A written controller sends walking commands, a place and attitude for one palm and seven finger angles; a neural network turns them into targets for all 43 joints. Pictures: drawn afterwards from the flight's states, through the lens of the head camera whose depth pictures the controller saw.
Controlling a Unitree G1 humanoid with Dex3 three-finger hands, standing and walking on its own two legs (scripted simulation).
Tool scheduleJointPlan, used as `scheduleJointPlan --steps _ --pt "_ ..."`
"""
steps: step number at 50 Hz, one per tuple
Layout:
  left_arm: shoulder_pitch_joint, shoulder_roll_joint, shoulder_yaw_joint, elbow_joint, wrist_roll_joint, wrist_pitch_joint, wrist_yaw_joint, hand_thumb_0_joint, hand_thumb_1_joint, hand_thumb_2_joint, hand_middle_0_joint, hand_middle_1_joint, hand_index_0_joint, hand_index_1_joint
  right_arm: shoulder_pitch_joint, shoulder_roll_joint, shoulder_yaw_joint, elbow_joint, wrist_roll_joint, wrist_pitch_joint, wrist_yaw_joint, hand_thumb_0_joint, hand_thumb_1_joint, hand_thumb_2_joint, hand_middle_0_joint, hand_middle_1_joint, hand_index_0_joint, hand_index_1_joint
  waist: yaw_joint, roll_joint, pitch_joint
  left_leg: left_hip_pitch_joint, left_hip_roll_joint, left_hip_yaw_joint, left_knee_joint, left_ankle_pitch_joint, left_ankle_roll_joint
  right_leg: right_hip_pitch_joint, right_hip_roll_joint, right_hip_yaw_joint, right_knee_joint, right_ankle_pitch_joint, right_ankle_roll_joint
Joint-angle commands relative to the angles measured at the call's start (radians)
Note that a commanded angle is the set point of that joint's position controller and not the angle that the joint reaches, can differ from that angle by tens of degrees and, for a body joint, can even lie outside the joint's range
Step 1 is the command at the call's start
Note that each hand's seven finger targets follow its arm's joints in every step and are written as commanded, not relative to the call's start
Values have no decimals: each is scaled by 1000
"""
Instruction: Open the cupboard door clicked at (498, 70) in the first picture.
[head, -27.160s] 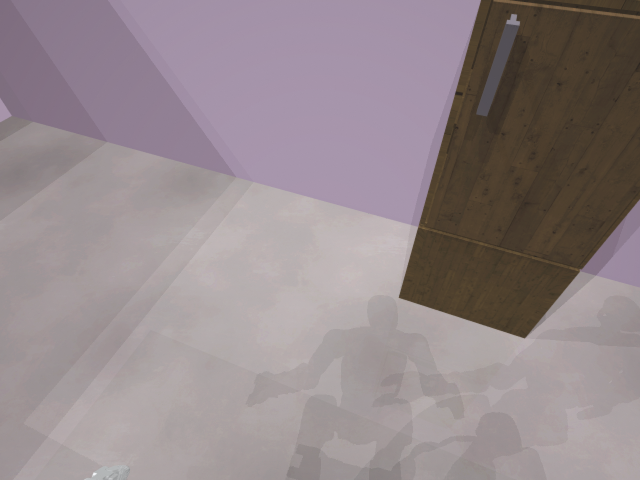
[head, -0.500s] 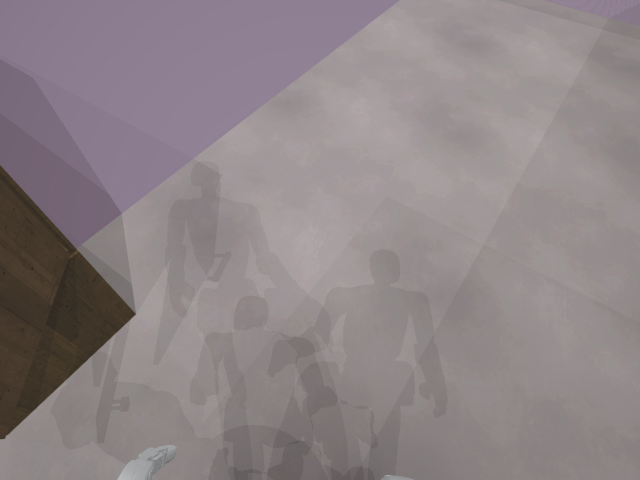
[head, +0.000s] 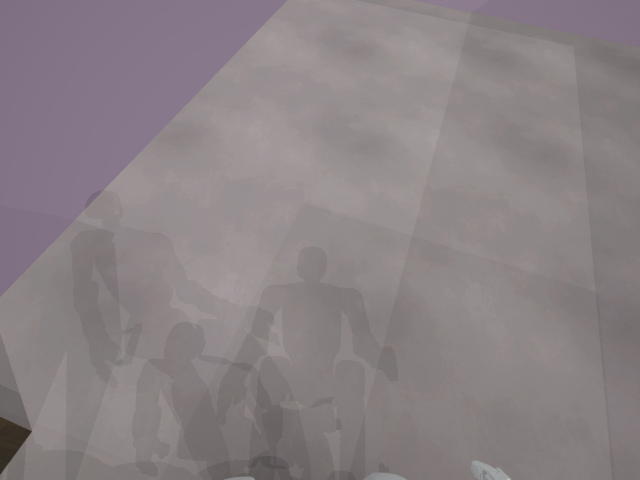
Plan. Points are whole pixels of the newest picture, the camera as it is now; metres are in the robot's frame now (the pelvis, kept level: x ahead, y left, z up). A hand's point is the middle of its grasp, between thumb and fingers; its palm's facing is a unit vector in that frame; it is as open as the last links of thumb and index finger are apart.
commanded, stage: walk to a spot facing it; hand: left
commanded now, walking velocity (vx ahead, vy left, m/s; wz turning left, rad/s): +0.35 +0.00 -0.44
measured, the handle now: out of the picture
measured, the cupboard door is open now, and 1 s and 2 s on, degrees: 40 40 40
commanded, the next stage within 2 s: turn to face it in 0.70 s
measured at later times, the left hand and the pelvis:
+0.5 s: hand (265, 338) +0.34 +0.12 -0.16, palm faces -0.15 -0.97 -0.20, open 7.2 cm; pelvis +0.25 -0.06 +0.01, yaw -10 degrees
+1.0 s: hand (340, 210) +0.64 +0.00 -0.16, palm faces -0.26 -0.94 -0.20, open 7.4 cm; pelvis +0.48 -0.14 -0.01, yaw -14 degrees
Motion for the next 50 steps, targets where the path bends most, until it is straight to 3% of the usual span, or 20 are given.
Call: scheduleJointPlan --steps 1,7,10,11,12,14,17,24,27,28,29,30,32,38,41,44,46,47,48,50 --pt "-142 -4 -7 -162 -1 -34 -33 0 900 900 -200 -300 -200 -300 195 -166 -43 43 2 -4 -19 0 -900 -900 200 300 200 300 -59 211 -38 223 262 -148 -350 217 113 -244 -109 -9 -101 93 30" --pt "-197 12 -9 -171 1 -32 -31 0 900 900 -200 -300 -200 -300 197 -188 -56 65 -4 20 1 0 -900 -900 200 300 200 300 -51 197 -35 132 248 8 -310 135 82 20 -45 -132 -474 169 15" --pt "39 91 15 -92 5 -49 -18 0 900 900 -200 -300 -200 -300 158 -191 -46 66 7 29 7 0 -900 -900 200 300 200 300 85 61 -117 -4 169 108 74 353 22 431 3 -144 -606 156 -44" --pt "205 213 50 -49 9 -64 1 0 900 900 -200 -300 -200 -300 139 -125 -28 37 29 24 19 0 -900 -900 200 300 200 300 160 -217 -220 -269 52 162 430 119 -20 681 -251 236 -746 5 -141" --pt "250 286 62 -37 -16 -63 19 0 900 900 -200 -300 -200 -300 77 -101 -29 -12 36 21 17 0 -900 -900 200 300 200 300 158 -307 -230 -436 -20 28 682 -312 -26 693 -441 586 -921 92 -229" --pt "92 204 37 -71 -17 -57 39 0 900 900 -200 -300 -200 -300 24 -116 -39 12 28 21 10 0 -900 -900 200 300 200 300 85 -164 -111 -497 80 -125 762 -159 -24 511 -392 440 -913 114 -219" --pt "-65 111 5 -97 -7 -76 43 0 900 900 -200 -300 -200 -300 130 -71 -36 82 14 45 13 0 -900 -900 200 300 200 300 -41 -105 -86 -267 100 -97 507 -76 -44 273 -280 149 -922 317 -160" --pt "-16 116 8 -27 -12 -94 30 0 900 900 -200 -300 -200 -300 56 -46 -35 63 15 32 36 0 -900 -900 200 300 200 300 -33 -60 -38 -148 14 -11 67 75 -33 312 -219 79 -907 354 -134" --pt "-29 103 5 -19 -18 -89 33 0 900 900 -200 -300 -200 -300 192 -102 -51 111 10 14 26 0 -900 -900 200 300 200 300 -112 47 -82 151 -17 -11 -99 141 -3 216 -150 32 -691 419 -87" --pt "-15 67 0 -38 -22 -86 29 0 900 900 -200 -300 -200 -300 324 -187 -72 145 -1 6 14 0 -900 -900 200 300 200 300 -163 198 -163 356 134 -217 -147 86 69 59 -69 -23 -449 334 -42" --pt "18 11 -15 -61 -27 -86 20 0 900 900 -200 -300 -200 -300 438 -283 -92 165 -15 10 3 0 -900 -900 200 300 200 300 -182 397 -245 513 372 -542 -273 21 180 -144 55 -99 -102 -109 -10" --pt "-66 33 -17 -87 -14 -91 24 0 900 900 -200 -300 -200 -300 432 -264 -84 168 -9 18 -2 0 -900 -900 200 300 200 300 -187 300 -198 435 415 -627 -333 -61 218 -225 19 4 82 -142 -26" --pt "-136 33 -15 -85 -10 -91 14 0 900 900 -200 -300 -200 -300 290 -165 -61 132 -2 9 -5 0 -900 -900 200 300 200 300 -126 229 -32 234 376 -469 -363 -31 174 -301 -91 40 174 41 -15" --pt "-114 -45 -23 -81 -2 -44 -10 0 900 900 -200 -300 -200 -300 219 -135 -53 133 2 -2 -7 0 -900 -900 200 300 200 300 -58 175 -53 158 248 7 -346 303 99 -103 -107 -66 -310 133 25" --pt "-114 -41 -22 -80 0 -46 -6 0 900 900 -200 -300 -200 -300 213 -141 -48 137 3 19 -2 0 -900 -900 200 300 200 300 -59 176 -20 105 238 21 -307 252 103 11 -65 -123 -474 195 23" --pt "50 16 -14 -15 1 -66 10 0 900 900 -200 -300 -200 -300 190 -116 -32 156 16 32 2 0 -900 -900 200 300 200 300 25 98 -88 11 142 45 -94 245 47 329 -31 -138 -648 326 10" --pt "222 205 24 37 -5 -84 32 0 900 900 -200 -300 -200 -300 205 -41 -18 129 36 39 8 0 -900 -900 200 300 200 300 82 -274 -215 -244 -45 66 403 -345 -21 578 -454 322 -847 485 -157" --pt "183 191 11 23 -16 -76 43 0 900 900 -200 -300 -200 -300 160 -56 -22 118 37 55 3 0 -900 -900 200 300 200 300 80 -161 -168 -238 -12 -57 510 -393 -10 468 -488 314 -897 456 -195" --pt "112 157 11 15 -8 -78 53 0 900 900 -200 -300 -200 -300 140 -33 -24 128 35 56 -3 0 -900 -900 200 300 200 300 55 -255 -134 -293 8 -95 606 -319 -11 433 -467 284 -881 535 -191" --pt "-2 76 -10 -19 -10 -68 65 0 900 900 -200 -300 -200 -300 130 -42 -28 147 34 71 -4 0 -900 -900 200 300 200 300 2 -152 -101 -249 46 -133 593 -216 -22 310 -419 80 -875 576 -143"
